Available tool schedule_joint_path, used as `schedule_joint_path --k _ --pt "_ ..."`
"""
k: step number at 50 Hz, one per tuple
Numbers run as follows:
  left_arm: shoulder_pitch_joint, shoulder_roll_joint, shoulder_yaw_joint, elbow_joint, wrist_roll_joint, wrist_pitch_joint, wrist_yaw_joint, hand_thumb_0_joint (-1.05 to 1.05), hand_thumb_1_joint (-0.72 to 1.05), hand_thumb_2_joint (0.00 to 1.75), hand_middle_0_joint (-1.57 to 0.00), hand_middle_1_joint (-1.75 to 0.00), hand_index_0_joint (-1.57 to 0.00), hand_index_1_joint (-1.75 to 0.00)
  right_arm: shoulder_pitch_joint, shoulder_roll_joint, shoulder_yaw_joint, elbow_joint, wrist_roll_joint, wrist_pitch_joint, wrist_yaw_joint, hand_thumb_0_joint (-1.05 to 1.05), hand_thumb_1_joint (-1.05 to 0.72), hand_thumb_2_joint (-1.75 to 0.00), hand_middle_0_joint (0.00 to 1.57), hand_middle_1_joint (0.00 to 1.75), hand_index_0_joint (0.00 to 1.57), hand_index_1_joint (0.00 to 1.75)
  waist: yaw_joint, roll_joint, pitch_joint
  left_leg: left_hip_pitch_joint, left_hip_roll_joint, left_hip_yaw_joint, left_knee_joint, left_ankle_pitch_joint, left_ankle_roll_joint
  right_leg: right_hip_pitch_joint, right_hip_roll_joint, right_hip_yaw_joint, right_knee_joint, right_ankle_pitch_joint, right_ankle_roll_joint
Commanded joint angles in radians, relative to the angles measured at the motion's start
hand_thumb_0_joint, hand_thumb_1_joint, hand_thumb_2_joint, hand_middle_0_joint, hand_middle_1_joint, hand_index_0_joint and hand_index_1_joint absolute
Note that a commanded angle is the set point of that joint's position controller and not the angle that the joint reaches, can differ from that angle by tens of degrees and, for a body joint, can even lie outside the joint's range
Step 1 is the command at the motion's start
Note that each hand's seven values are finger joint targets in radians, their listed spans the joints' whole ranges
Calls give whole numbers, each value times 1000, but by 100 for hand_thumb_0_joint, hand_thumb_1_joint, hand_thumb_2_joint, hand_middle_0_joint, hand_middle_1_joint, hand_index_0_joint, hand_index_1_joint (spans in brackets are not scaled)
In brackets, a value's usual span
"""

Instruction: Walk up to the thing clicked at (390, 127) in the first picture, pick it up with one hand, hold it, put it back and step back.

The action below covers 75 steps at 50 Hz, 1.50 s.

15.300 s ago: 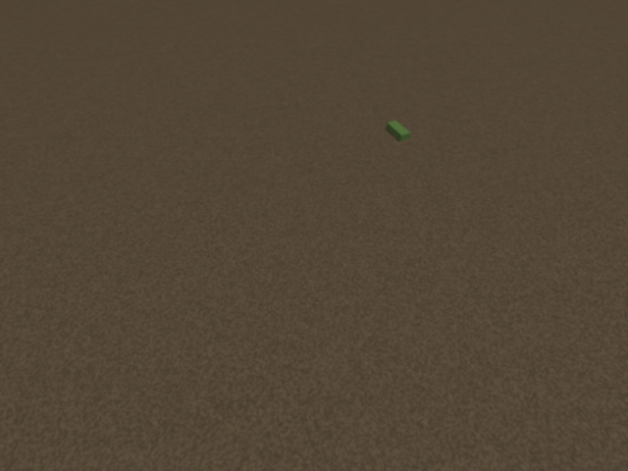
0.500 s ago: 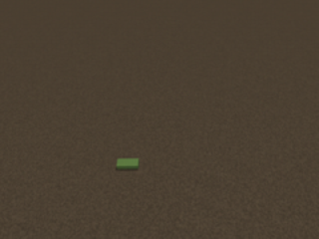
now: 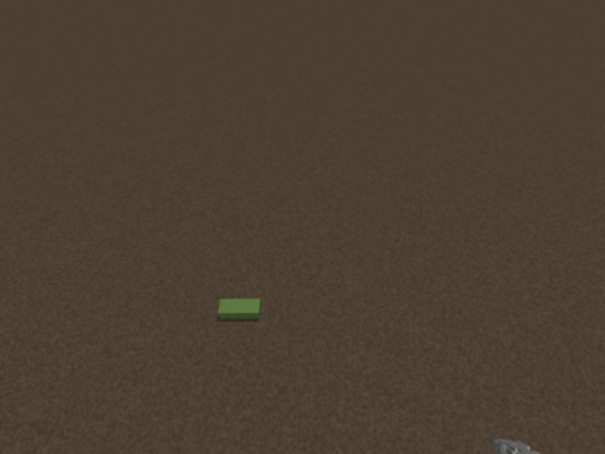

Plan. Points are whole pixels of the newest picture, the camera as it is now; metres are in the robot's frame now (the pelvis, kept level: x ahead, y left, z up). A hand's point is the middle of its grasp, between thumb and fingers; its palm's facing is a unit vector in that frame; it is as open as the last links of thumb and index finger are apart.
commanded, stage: stand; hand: left
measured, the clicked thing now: (240, 308) +0.76 +0.25 -0.76
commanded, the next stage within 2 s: walk up in 0.86 s
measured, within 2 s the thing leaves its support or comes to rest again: neither
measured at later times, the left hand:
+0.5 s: hand out of the picture +0.06 +0.24 -0.16, palm faces -0.05 -0.94 -0.34, open 7.4 cm
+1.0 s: hand out of the picture +0.07 +0.26 -0.15, palm faces +0.01 -0.94 -0.35, open 7.4 cm
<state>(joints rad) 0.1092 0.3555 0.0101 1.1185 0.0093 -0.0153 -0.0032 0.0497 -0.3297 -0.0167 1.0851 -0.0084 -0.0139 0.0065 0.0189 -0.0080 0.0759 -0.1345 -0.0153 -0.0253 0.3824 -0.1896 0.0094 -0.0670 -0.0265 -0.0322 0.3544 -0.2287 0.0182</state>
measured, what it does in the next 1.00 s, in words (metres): stands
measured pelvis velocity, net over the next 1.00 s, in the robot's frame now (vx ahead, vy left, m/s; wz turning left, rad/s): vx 0.01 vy -0.01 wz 0.00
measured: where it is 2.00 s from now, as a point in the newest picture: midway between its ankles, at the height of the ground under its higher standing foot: (301, 447)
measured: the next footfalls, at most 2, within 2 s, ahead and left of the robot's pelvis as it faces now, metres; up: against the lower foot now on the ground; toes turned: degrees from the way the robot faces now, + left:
right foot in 1.56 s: +0.32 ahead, -0.11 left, +0.00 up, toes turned -5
left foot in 1.90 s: +0.37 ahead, +0.15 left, +0.00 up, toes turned +1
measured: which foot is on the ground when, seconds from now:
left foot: down 0.00-1.00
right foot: down 0.00-1.00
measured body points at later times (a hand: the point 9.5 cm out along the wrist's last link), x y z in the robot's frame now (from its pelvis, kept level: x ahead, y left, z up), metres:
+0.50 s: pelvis -0.02 -0.01 +0.00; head -0.01 +0.00 +0.45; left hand +0.06 +0.29 -0.13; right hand +0.04 -0.31 -0.13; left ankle +0.01 +0.11 -0.75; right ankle -0.02 -0.13 -0.75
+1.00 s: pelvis +0.01 -0.01 +0.00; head +0.01 -0.01 +0.45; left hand +0.07 +0.30 -0.13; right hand +0.08 -0.32 -0.13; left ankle +0.01 +0.11 -0.73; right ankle -0.02 -0.13 -0.75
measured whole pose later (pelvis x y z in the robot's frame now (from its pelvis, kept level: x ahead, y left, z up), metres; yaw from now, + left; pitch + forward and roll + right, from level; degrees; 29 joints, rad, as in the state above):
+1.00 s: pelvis +0.01 -0.01 +0.00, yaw +0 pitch -2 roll +0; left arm 0.21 0.37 0.05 1.04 0.04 -0.05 -0.03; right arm 0.18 -0.38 -0.05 1.07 -0.04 0.00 0.04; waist 0.02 0.01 0.03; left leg -0.27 0.00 -0.02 0.66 -0.40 0.03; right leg -0.09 -0.01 -0.03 0.40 -0.26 -0.03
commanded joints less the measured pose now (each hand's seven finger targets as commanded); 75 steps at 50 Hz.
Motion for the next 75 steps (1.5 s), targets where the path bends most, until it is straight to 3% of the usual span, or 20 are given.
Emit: schedule_joint_path --k 1,11,29,42,43,44,46,47,48,49,52,55,57,58,59,60,62,65,70,75 --pt "-53 209 33 -47 -3 -27 12 0 90 90 -20 -30 -20 -30 -40 -215 -37 -43 7 -24 -11 0 -90 -90 20 30 20 30 -18 8 -123 70 142 -95 -74 296 15 9 -107 88 -67 235 -33" --pt "-46 213 26 -34 1 -26 10 0 90 90 -20 -30 -20 -30 -34 -225 -29 -10 2 -18 -6 0 -90 -90 20 30 20 30 -19 20 -83 15 131 -88 -126 92 5 -28 -110 107 -116 62 -36" --pt "-26 215 22 -38 -2 -19 6 0 90 90 -20 -30 -20 -30 28 -227 -20 9 -2 -16 -4 0 -90 -90 20 30 20 30 -24 12 -43 -38 124 -101 -138 4 3 -73 -98 111 -119 -43 -39" --pt "-27 216 23 -41 -5 -19 9 0 90 90 -20 -30 -20 -30 29 -227 -12 8 2 -22 -13 0 -90 -90 20 30 20 30 -22 12 -96 21 141 -86 -102 202 3 -28 -106 108 -80 159 -40" --pt "47 278 77 -81 7 -29 -10 0 90 90 -20 -30 -20 -30 91 -300 -70 -39 -11 -26 11 0 -90 -90 20 30 20 30 -13 32 -165 17 88 -81 -26 -293 71 4 -46 76 -21 -275 -79" --pt "84 282 84 -75 18 -30 -15 0 90 90 -20 -30 -20 -30 101 -309 -80 -41 -23 -22 20 0 -90 -90 20 30 20 30 0 43 -105 -95 100 -110 -17 -488 86 -24 -74 130 -4 -439 -105" --pt "133 291 104 -94 22 -34 -20 0 90 90 -20 -30 -20 -30 -3 -252 -75 -112 -28 -17 33 0 -90 -90 20 30 20 30 57 -36 80 -393 60 -63 100 -414 62 9 -149 261 -83 -525 -156" --pt "175 322 119 -93 24 -41 -15 0 90 90 -20 -30 -20 -30 -44 -224 -76 -139 -28 -19 36 0 -90 -90 20 30 20 30 85 -146 119 -510 22 29 290 -244 28 84 -268 404 -210 -508 -215" --pt "190 340 129 -112 31 -52 -12 0 90 90 -20 -30 -20 -30 -46 -231 -81 -151 -35 -24 33 0 -90 -90 20 30 20 30 94 -127 126 -573 64 -29 387 -240 19 120 -355 473 -241 -345 -267" --pt "180 335 131 -127 28 -57 -12 0 90 90 -20 -30 -20 -30 -20 -257 -91 -153 -30 -28 35 0 -90 -90 20 30 20 30 71 -69 98 -547 78 -63 429 -235 20 121 -352 461 -232 -272 -282" --pt "61 333 131 -199 29 -62 -18 0 90 90 -20 -30 -20 -30 70 -255 -99 -164 -23 -37 56 0 -90 -90 20 30 20 30 2 -131 53 -366 128 -32 326 -238 10 11 -283 275 -199 -238 -241" --pt "56 307 116 -230 19 -54 -30 0 90 90 -20 -30 -20 -30 138 -237 -113 -163 -31 -45 60 0 -90 -90 20 30 20 30 -36 -123 27 -135 73 57 153 -76 -3 -123 -184 106 -43 1 -188" --pt "91 263 100 -249 10 -46 -34 0 90 90 -20 -30 -20 -30 302 -266 -138 -124 -35 -52 45 0 -90 -90 20 30 20 30 -111 15 -73 176 0 115 59 -5 15 -254 -93 -4 269 161 -135" --pt "148 198 83 -265 6 -43 -35 0 90 90 -20 -30 -20 -30 408 -346 -166 -122 -45 -56 32 0 -90 -90 20 30 20 30 -150 243 -138 293 159 -140 -61 -221 83 -390 2 -48 582 7 -88" --pt "151 190 85 -272 -2 -42 -29 0 90 90 -20 -30 -20 -30 410 -432 -174 -151 -43 -65 31 0 -90 -90 20 30 20 30 -143 309 -128 268 382 -595 -200 -364 179 -553 120 70 715 -341 -75" --pt "118 277 94 -264 4 -38 -16 0 90 90 -20 -30 -20 -30 333 -433 -172 -179 -14 -63 31 0 -90 -90 20 30 20 30 -114 177 -71 134 423 -607 -193 -389 241 -527 37 180 788 -348 -86" --pt "203 283 88 -236 -11 -33 -19 0 90 90 -20 -30 -20 -30 222 -349 -135 -240 -7 -64 23 0 -90 -90 20 30 20 30 -33 100 1 73 349 -365 -151 -295 214 -538 -24 184 771 -218 -81" --pt "240 271 90 -218 -3 -30 -38 0 90 90 -20 -30 -20 -30 226 -321 -123 -253 -6 -76 20 0 -90 -90 20 30 20 30 -31 145 34 -28 280 -177 -174 -85 181 -450 -38 127 644 -107 -44" --pt "150 246 95 -281 14 -32 -64 0 90 90 -20 -30 -20 -30 266 -337 -128 -287 -8 -79 27 0 -90 -90 20 30 20 30 -54 157 60 -38 268 -87 -172 -102 211 -414 -70 41 391 -36 -23" --pt "178 237 111 -282 11 -46 -65 0 90 90 -20 -30 -20 -30 244 -335 -122 -332 0 -69 28 0 -90 -90 20 30 20 30 -10 126 33 -174 272 -75 -71 -119 177 -169 -31 1 277 50 -49"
